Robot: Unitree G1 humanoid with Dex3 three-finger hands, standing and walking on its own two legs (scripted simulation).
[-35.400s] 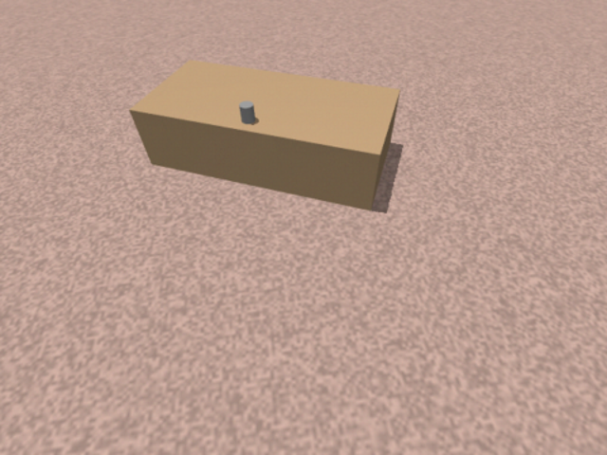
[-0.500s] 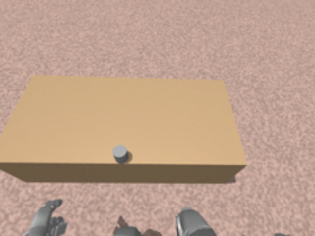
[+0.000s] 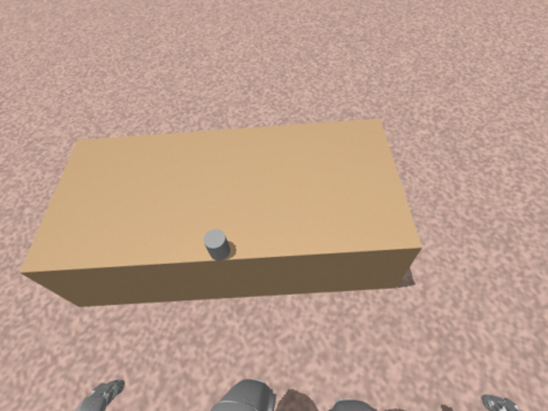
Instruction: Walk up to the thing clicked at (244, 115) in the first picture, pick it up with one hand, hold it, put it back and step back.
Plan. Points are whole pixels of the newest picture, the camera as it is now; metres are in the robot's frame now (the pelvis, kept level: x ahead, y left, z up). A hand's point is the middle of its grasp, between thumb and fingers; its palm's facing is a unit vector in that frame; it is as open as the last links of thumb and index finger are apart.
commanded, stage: step back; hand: left
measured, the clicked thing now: (217, 245) +0.57 +0.23 -0.39
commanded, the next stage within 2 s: none
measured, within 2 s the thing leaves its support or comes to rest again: neither
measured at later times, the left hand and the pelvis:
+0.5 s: hand out of the picture -0.11 +0.27 -0.16, palm faces -0.02 -0.92 -0.39, open 7.4 cm; pelvis -0.17 -0.01 -0.01, yaw -2 degrees
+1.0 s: hand out of the picture -0.23 +0.25 -0.15, palm faces +0.07 -0.91 -0.40, open 7.4 cm; pelvis -0.35 -0.03 -0.01, yaw +5 degrees
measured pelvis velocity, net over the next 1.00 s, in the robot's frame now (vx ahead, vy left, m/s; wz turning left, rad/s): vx -0.35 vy -0.03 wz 0.08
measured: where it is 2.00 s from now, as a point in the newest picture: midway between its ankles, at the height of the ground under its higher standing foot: outside the picture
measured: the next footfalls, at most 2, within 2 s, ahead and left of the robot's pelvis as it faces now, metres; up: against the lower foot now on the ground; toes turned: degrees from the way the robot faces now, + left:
left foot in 0.14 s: -0.02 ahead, +0.12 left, +0.00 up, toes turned +0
right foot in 0.54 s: -0.19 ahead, -0.15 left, +0.00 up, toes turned +0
